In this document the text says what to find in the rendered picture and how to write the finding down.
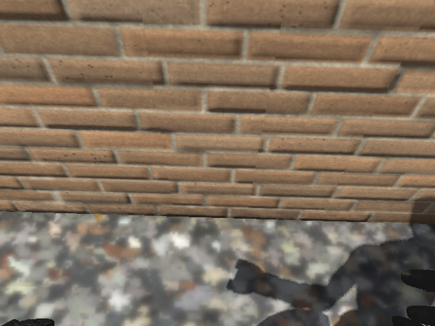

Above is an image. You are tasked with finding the right robot hand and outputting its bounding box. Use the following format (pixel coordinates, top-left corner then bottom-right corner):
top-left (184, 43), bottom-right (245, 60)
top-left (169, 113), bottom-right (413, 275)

top-left (392, 270), bottom-right (435, 326)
